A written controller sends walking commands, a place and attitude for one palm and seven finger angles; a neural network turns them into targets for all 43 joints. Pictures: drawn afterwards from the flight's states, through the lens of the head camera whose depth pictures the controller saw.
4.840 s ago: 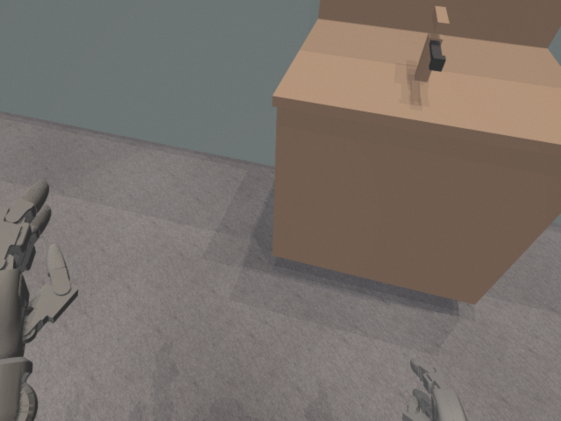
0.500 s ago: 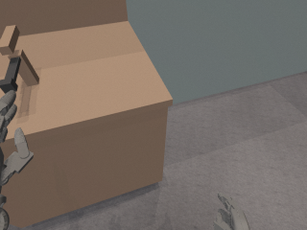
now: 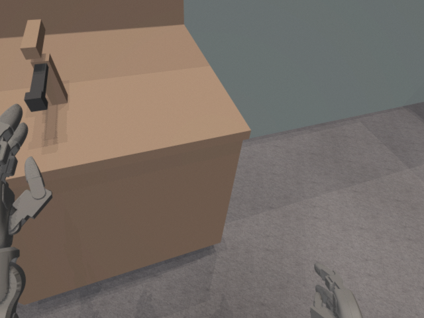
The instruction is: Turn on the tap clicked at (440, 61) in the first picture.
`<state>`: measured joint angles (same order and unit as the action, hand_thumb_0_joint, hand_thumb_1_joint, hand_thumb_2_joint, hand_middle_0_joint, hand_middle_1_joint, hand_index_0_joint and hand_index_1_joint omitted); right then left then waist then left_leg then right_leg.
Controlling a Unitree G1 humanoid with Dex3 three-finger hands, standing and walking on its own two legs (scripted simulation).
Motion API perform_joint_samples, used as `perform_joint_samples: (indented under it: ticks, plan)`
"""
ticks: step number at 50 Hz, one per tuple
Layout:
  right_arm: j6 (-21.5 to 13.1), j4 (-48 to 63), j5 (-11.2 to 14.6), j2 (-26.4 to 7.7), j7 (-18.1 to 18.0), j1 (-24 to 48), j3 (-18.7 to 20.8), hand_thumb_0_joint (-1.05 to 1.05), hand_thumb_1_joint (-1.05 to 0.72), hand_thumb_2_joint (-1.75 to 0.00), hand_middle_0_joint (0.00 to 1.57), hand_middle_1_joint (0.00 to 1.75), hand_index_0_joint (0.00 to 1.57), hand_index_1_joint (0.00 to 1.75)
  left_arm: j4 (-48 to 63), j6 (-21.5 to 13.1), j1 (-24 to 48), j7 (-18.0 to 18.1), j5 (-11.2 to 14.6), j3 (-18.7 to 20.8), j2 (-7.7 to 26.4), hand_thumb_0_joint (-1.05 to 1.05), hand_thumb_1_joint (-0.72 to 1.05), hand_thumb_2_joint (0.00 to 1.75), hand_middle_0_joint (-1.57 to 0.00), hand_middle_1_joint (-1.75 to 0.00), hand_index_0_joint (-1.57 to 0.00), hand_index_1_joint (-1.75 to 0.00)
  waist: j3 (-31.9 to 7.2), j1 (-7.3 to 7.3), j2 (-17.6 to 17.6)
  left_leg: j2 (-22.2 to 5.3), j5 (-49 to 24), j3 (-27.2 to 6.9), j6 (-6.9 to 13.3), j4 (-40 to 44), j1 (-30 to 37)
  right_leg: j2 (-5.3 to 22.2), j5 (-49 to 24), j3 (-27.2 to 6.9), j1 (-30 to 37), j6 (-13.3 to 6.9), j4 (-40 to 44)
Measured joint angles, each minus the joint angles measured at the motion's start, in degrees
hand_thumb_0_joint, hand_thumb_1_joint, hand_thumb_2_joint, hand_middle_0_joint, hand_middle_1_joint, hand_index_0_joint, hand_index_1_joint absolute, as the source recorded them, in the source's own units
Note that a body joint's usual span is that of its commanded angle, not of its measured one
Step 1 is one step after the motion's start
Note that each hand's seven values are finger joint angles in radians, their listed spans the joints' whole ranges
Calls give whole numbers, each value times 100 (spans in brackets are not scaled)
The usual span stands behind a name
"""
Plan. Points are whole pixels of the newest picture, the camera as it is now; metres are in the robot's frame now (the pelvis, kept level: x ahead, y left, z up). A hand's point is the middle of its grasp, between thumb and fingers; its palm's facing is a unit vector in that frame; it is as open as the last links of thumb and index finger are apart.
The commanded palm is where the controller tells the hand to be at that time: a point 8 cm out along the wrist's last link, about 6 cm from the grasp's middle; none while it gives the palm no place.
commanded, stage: come to a stop and stand still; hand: left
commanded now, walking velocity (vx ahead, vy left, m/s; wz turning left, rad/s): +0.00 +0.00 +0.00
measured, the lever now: (36, 101) +0.44 +0.39 +0.15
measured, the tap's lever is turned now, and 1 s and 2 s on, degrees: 0 0 0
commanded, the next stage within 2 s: look again from close up in 0.98 s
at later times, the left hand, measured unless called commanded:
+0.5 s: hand (40, 205) +0.22 +0.26 +0.16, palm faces +0.42 -0.84 -0.34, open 7.4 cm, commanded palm +0.16 +0.29 +0.18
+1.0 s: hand (61, 191) +0.25 +0.25 +0.16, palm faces +0.39 -0.85 -0.37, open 7.4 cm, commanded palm +0.19 +0.28 +0.18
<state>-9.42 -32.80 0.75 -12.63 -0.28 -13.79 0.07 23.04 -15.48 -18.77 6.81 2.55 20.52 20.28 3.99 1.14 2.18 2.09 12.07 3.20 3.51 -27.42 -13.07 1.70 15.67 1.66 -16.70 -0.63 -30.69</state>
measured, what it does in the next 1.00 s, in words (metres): stands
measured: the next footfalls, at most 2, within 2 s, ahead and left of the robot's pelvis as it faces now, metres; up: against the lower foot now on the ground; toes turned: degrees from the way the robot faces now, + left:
none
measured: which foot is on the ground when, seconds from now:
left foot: down 0.00-1.00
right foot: down 0.00-1.00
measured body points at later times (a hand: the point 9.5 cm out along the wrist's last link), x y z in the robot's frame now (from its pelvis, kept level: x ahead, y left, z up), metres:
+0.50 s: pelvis +0.01 +0.01 +0.01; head +0.01 +0.02 +0.46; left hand +0.19 +0.30 +0.18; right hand +0.20 -0.20 -0.06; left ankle +0.04 +0.08 -0.74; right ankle +0.02 -0.12 -0.74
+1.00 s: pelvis +0.04 -0.01 +0.01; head +0.05 +0.00 +0.46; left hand +0.22 +0.29 +0.18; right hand +0.22 -0.22 -0.07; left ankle +0.04 +0.08 -0.74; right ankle +0.02 -0.12 -0.74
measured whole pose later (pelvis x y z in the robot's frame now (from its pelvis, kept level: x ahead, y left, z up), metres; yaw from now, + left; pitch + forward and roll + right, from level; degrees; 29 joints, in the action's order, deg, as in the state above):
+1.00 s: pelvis +0.04 -0.01 +0.01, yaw +2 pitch +0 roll -1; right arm -4.4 -32.4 -0.1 -11.4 -2.2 -11.7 -1.8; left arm 24.2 -10.2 -24.8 5.4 3.4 18.7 20.2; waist 1.4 1.2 0.1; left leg 1.7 11.3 0.6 2.5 -21.8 -11.0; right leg -1.9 11.0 0.2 -7.4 -0.8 -17.9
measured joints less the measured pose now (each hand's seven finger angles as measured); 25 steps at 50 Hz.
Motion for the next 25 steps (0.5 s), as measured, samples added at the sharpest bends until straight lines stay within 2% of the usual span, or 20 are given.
perform_joint_samples:
  ticks: [3, 9, 12, 18, 25]
  plan:
    - [-35, 57, -10, 173, 13, -157, -69, 1, -90, -90, 20, 30, 20, 30, 133, -74, -404, -134, -92, -209, 81, 1, 89, 90, -20, -30, -21, -30, -100, -67, 102, 142, -111, 11, 72, 119, -41, 6, 58, -93, 219, -10, 11]
    - [-65, -122, -91, 360, 40, -111, -242, 1, -90, -90, 20, 30, 20, 30, -52, -67, -189, -157, -99, 88, 258, 1, 89, 90, -21, -30, -21, -30, 15, 71, 33, 162, -232, -32, 87, 203, -79, -42, -303, -129, 350, 45, 333]
    - [-85, -186, -103, 383, 69, -85, -305, 1, -90, -90, 20, 30, 20, 30, -72, -29, -89, -101, -98, 129, 123, 1, 89, 90, -21, -30, -21, -30, -39, 140, -12, 166, -278, -50, 74, 302, -44, -73, -304, -172, 389, 52, 427]
    - [-44, -186, -138, 331, 48, 30, -330, 1, -90, -90, 20, 30, 21, 30, -121, 81, -115, -93, -200, -129, -166, 1, 89, 90, -21, -30, -21, -30, -190, 176, -82, 175, -303, -110, 53, 414, 10, -136, -483, -255, 505, 116, 656]
    - [53, -61, -162, 203, -45, 209, -263, 1, -90, -90, 20, 30, 21, 30, -143, 250, -227, -142, -181, -187, -151, 1, 89, 90, -21, -30, -21, -30, -254, 124, -123, 47, -234, -167, 12, 417, 32, -267, -559, -208, 672, 84, 975]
